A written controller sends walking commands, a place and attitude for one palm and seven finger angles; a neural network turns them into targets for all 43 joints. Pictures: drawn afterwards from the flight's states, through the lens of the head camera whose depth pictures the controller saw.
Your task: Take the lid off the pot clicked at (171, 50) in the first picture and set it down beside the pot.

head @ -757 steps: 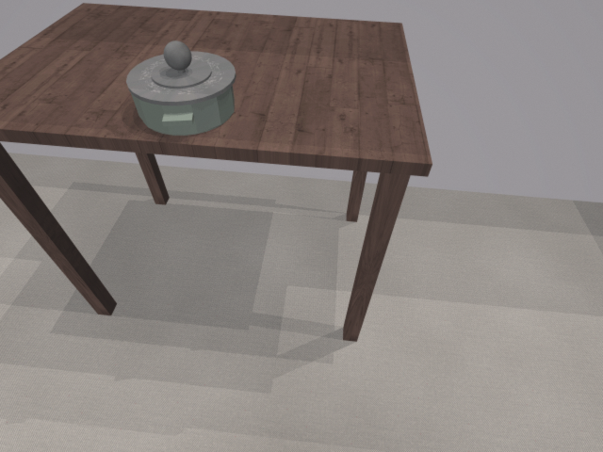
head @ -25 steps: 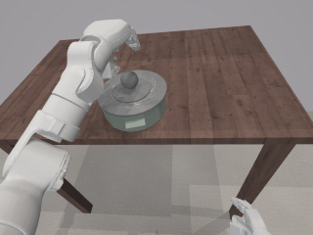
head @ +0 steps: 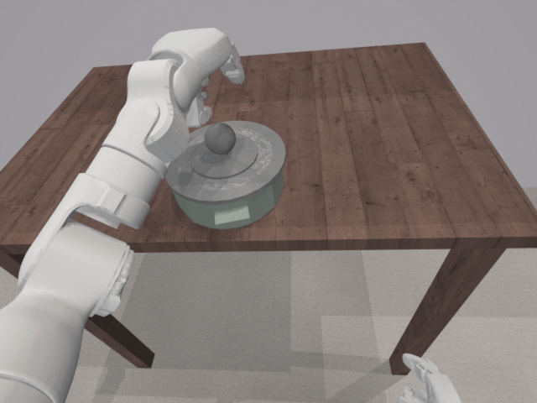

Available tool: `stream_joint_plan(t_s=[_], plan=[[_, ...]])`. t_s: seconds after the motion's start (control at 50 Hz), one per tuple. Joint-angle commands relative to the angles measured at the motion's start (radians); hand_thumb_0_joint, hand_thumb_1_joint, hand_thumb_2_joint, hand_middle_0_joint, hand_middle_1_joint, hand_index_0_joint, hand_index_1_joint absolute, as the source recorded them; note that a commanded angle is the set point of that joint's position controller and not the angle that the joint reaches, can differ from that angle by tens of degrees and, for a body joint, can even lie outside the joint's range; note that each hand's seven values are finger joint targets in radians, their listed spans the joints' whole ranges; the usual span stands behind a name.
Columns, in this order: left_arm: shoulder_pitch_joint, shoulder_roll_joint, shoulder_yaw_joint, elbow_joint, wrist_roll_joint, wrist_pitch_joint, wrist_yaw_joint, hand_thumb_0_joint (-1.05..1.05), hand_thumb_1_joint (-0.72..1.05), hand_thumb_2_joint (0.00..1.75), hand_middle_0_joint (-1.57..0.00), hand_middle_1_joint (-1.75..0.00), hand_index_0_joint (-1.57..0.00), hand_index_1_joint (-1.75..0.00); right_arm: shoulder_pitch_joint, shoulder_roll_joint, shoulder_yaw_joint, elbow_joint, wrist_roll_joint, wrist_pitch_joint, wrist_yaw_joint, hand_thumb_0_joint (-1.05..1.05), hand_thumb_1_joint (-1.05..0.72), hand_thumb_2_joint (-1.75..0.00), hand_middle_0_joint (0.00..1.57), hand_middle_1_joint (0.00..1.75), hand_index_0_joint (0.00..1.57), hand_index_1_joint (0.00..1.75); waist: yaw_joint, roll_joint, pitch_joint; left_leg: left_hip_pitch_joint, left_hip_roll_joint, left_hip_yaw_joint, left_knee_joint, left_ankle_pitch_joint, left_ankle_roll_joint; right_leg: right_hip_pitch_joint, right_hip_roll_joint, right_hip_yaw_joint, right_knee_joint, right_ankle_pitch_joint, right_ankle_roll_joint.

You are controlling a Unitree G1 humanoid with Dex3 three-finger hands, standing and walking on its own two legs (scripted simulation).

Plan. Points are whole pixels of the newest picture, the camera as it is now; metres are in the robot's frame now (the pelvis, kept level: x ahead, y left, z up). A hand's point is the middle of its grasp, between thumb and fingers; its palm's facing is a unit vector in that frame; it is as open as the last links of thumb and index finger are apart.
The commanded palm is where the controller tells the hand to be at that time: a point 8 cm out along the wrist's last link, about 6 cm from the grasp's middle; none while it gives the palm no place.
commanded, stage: move the open hand above the knob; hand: left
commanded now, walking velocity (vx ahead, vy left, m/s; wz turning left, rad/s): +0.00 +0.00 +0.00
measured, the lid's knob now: (220, 138) +0.48 +0.08 +0.17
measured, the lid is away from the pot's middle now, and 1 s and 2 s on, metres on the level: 0.00 0.00 0.00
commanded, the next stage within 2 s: lower the open fingers around the knob in 0.86 s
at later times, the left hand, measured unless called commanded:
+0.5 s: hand (201, 98) +0.44 +0.08 +0.26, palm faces -0.05 -0.03 -1.00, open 10.1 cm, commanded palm +0.41 +0.09 +0.32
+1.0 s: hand (196, 103) +0.43 +0.09 +0.26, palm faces -0.04 -0.03 -1.00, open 10.1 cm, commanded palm +0.40 +0.10 +0.31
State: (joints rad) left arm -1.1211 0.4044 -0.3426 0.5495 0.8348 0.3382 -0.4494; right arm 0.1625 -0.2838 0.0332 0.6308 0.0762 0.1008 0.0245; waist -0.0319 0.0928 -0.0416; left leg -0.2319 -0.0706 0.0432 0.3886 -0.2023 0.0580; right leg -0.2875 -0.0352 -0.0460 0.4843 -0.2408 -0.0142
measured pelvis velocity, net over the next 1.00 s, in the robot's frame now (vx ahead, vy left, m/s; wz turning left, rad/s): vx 0.00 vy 0.00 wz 0.01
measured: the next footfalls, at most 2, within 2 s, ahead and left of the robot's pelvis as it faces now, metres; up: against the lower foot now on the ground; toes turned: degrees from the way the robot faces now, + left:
none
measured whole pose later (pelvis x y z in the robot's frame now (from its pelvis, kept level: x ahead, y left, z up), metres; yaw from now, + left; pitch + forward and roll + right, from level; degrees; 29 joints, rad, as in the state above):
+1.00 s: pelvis +0.00 +0.00 +0.00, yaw +0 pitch +2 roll +1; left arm -1.06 0.42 -0.36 0.44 0.82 0.36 -0.43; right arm 0.10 -0.28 0.05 0.61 0.08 0.14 0.03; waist -0.01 0.09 -0.04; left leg -0.23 -0.07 0.04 0.40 -0.20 0.05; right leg -0.28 -0.03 -0.05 0.49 -0.24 -0.02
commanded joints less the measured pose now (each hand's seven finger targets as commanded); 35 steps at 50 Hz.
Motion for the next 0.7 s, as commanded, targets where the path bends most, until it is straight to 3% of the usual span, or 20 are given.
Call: stream_joint_plan(t_s=[0.0, 0.04, 0.06, 0.12, 0.14, 0.16, 0.22, 0.24, 0.26, 0.32, 0.34, 0.36, 0.42, 0.44, 0.52, 0.54, 0.6, 0.64, 0.66, 0.68], plan=[[-0.525, 0.197, 0.112, -0.177, 0.036, -0.001, 0.052, 0.0, -0.42, 1.74, -0.87, -0.08, -0.87, -0.08, -0.146, -0.08, -0.019, -0.166, 0.005, -0.047, 0.004, 0.0, -0.9, -0.9, 0.2, 0.3, 0.2, 0.3, 0.015, -0.165, -0.378, 0.097, 0.016, -0.049, -0.017, 0.261, 0.007, 0.18, 0.014, 0.023, -0.023, 0.312, -0.027], [-0.469, 0.188, 0.127, -0.169, 0.003, -0.003, 0.058, 0.0, -0.42, 1.74, -0.87, -0.08, -0.87, -0.08, -0.134, -0.094, -0.03, -0.164, 0.005, -0.037, 0.008, 0.0, -0.9, -0.9, 0.2, 0.3, 0.2, 0.3, 0.014, -0.178, -0.372, 0.104, 0.018, -0.053, -0.008, 0.269, 0.01, 0.181, 0.013, 0.023, -0.037, 0.318, -0.028], [-0.511, 0.221, 0.134, -0.178, 0.036, 0.001, 0.057, 0.0, -0.42, 1.74, -0.87, -0.08, -0.87, -0.08, -0.152, -0.085, -0.021, -0.166, 0.004, -0.037, 0.008, 0.0, -0.9, -0.9, 0.2, 0.3, 0.2, 0.3, 0.015, -0.179, -0.38, 0.099, 0.02, -0.046, -0.015, 0.26, 0.007, 0.18, 0.016, 0.024, -0.028, 0.312, -0.027], [-0.537, 0.173, 0.093, -0.174, 0.037, 0.01, 0.058, 0.0, -0.42, 1.74, -0.87, -0.08, -0.87, -0.08, -0.156, -0.076, -0.019, -0.166, 0.007, -0.033, 0.005, 0.0, -0.9, -0.9, 0.2, 0.3, 0.2, 0.3, 0.008, -0.159, -0.357, 0.115, 0.021, -0.052, -0.01, 0.262, 0.006, 0.141, 0.02, 0.015, -0.025, 0.287, -0.031], [-0.525, 0.165, 0.099, -0.216, 0.003, -0.004, 0.065, 0.0, -0.42, 1.74, -0.87, -0.08, -0.87, -0.08, -0.145, -0.089, -0.027, -0.168, 0.008, -0.032, 0.009, 0.0, -0.9, -0.9, 0.2, 0.3, 0.2, 0.3, 0.005, -0.136, -0.378, 0.138, 0.02, -0.062, -0.004, 0.279, 0.007, 0.146, 0.015, 0.017, -0.033, 0.295, -0.034], [-0.556, 0.216, 0.126, -0.221, 0.033, 0.0, 0.068, 0.0, -0.42, 1.74, -0.87, -0.08, -0.87, -0.08, -0.156, -0.076, -0.018, -0.171, 0.004, -0.035, 0.008, 0.0, -0.9, -0.9, 0.2, 0.3, 0.2, 0.3, 0.014, -0.14, -0.41, 0.133, 0.021, -0.062, -0.011, 0.274, 0.004, 0.166, 0.02, 0.02, -0.024, 0.293, -0.032], [-0.544, 0.187, 0.108, -0.152, 0.039, 0.015, 0.069, 0.0, -0.42, 1.74, -0.87, -0.08, -0.87, -0.08, -0.153, -0.076, -0.015, -0.158, 0.003, -0.031, 0.001, 0.0, -0.9, -0.9, 0.2, 0.3, 0.2, 0.3, 0.009, -0.173, -0.354, 0.106, 0.022, -0.055, -0.017, 0.25, 0.003, 0.144, 0.02, 0.014, -0.029, 0.275, -0.032], [-0.501, 0.207, 0.142, -0.146, 0.007, 0.004, 0.077, 0.0, -0.42, 1.74, -0.87, -0.08, -0.87, -0.08, -0.138, -0.093, -0.024, -0.156, 0.004, -0.027, 0.002, 0.0, -0.9, -0.9, 0.2, 0.3, 0.2, 0.3, 0.011, -0.178, -0.353, 0.102, 0.024, -0.058, -0.012, 0.244, 0.004, 0.155, 0.015, 0.016, -0.039, 0.277, -0.033], [-0.531, 0.22, 0.134, -0.143, 0.038, 0.01, 0.074, 0.0, -0.42, 1.74, -0.87, -0.08, -0.87, -0.08, -0.157, -0.081, -0.013, -0.158, 0.002, -0.027, 0.0, 0.0, -0.9, -0.9, 0.2, 0.3, 0.2, 0.3, 0.014, -0.174, -0.362, 0.092, 0.022, -0.051, -0.024, 0.224, 0.001, 0.16, 0.017, 0.019, -0.033, 0.262, -0.031], [-0.541, 0.126, 0.057, -0.187, 0.036, 0.01, 0.067, 0.0, -0.42, 1.74, -0.87, -0.08, -0.87, -0.08, -0.167, -0.069, -0.017, -0.169, 0.008, -0.029, 0.007, 0.0, -0.9, -0.9, 0.2, 0.3, 0.2, 0.3, 0.005, -0.146, -0.371, 0.133, 0.024, -0.061, -0.01, 0.263, 0.001, 0.13, 0.02, 0.011, -0.025, 0.267, -0.034], [-0.517, 0.118, 0.062, -0.227, 0.002, -0.002, 0.071, 0.0, -0.42, 1.74, -0.87, -0.08, -0.87, -0.08, -0.16, -0.08, -0.025, -0.177, 0.011, -0.027, 0.013, 0.0, -0.9, -0.9, 0.2, 0.3, 0.2, 0.3, 0.003, -0.132, -0.389, 0.15, 0.025, -0.07, 0.0, 0.291, 0.001, 0.138, 0.016, 0.014, -0.028, 0.284, -0.037], [-0.549, 0.18, 0.101, -0.253, 0.031, 0.0, 0.071, 0.0, -0.42, 1.74, -0.87, -0.08, -0.87, -0.08, -0.171, -0.072, -0.019, -0.179, 0.005, -0.029, 0.017, 0.0, -0.9, -0.9, 0.2, 0.3, 0.2, 0.3, 0.015, -0.121, -0.426, 0.152, 0.024, -0.068, -0.006, 0.296, -0.002, 0.161, 0.021, 0.016, -0.02, 0.288, -0.037], [-0.536, 0.178, 0.101, -0.189, 0.038, 0.018, 0.071, 0.0, -0.42, 1.74, -0.87, -0.08, -0.87, -0.08, -0.163, -0.077, -0.014, -0.16, 0.006, -0.019, 0.014, 0.0, -0.9, -0.9, 0.2, 0.3, 0.2, 0.3, 0.01, -0.147, -0.367, 0.122, 0.027, -0.065, -0.014, 0.281, -0.004, 0.14, 0.024, 0.008, -0.023, 0.28, -0.038], [-0.506, 0.167, 0.109, -0.192, 0.003, 0.007, 0.078, 0.0, -0.42, 1.74, -0.87, -0.08, -0.87, -0.08, -0.154, -0.088, -0.023, -0.162, 0.007, -0.016, 0.013, 0.0, -0.9, -0.9, 0.2, 0.3, 0.2, 0.3, 0.007, -0.148, -0.352, 0.123, 0.026, -0.068, -0.008, 0.27, -0.003, 0.136, 0.019, 0.01, -0.036, 0.277, -0.039], [-0.509, 0.174, 0.106, -0.233, 0.033, 0.009, 0.078, 0.0, -0.42, 1.74, -0.87, -0.08, -0.87, -0.08, -0.175, -0.071, -0.016, -0.171, 0.003, -0.022, 0.016, 0.0, -0.9, -0.9, 0.2, 0.3, 0.2, 0.3, 0.023, -0.134, -0.403, 0.139, 0.026, -0.065, -0.008, 0.307, -0.002, 0.168, 0.021, 0.013, -0.018, 0.298, -0.04], [-0.47, 0.188, 0.133, -0.252, 0.001, -0.002, 0.084, 0.0, -0.42, 1.74, -0.87, -0.08, -0.87, -0.08, -0.164, -0.087, -0.025, -0.173, 0.004, -0.016, 0.02, 0.0, -0.9, -0.9, 0.2, 0.3, 0.2, 0.3, 0.023, -0.146, -0.407, 0.137, 0.028, -0.065, -0.002, 0.322, -0.003, 0.188, 0.015, 0.017, -0.026, 0.322, -0.04], [-0.481, 0.18, 0.111, -0.216, 0.032, 0.016, 0.078, 0.0, -0.42, 1.74, -0.87, -0.08, -0.87, -0.08, -0.183, -0.076, -0.013, -0.168, 0.005, -0.006, 0.016, 0.0, -0.9, -0.9, 0.2, 0.3, 0.2, 0.3, 0.02, -0.177, -0.347, 0.089, 0.028, -0.045, -0.019, 0.265, -0.003, 0.171, 0.017, 0.014, -0.028, 0.298, -0.034], [-0.431, 0.197, 0.144, -0.274, -0.002, 0.002, 0.083, 0.0, -0.42, 1.74, -0.87, -0.08, -0.87, -0.08, -0.185, -0.087, -0.022, -0.185, 0.006, -0.006, 0.019, 0.0, -0.9, -0.9, 0.2, 0.3, 0.2, 0.3, 0.029, -0.163, -0.388, 0.112, 0.027, -0.055, -0.006, 0.304, 0.001, 0.203, 0.013, 0.02, -0.026, 0.326, -0.037], [-0.45, 0.262, 0.181, -0.292, 0.027, 0.006, 0.08, 0.0, -0.42, 1.74, -0.87, -0.08, -0.87, -0.08, -0.2, -0.078, -0.014, -0.186, 0.002, -0.007, 0.019, 0.0, -0.9, -0.9, 0.2, 0.3, 0.2, 0.3, 0.04, -0.173, -0.417, 0.102, 0.027, -0.046, -0.014, 0.295, 0.0, 0.233, 0.013, 0.027, -0.021, 0.334, -0.033], [-0.428, 0.243, 0.162, -0.262, 0.031, 0.014, 0.077, 0.0, -0.42, 1.74, -0.87, -0.08, -0.87, -0.08, -0.204, -0.077, -0.013, -0.185, 0.001, -0.002, 0.013, 0.0, -0.9, -0.9, 0.2, 0.3, 0.2, 0.3, 0.035, -0.182, -0.385, 0.09, 0.027, -0.04, -0.012, 0.294, 0.004, 0.221, 0.013, 0.026, -0.023, 0.338, -0.033]])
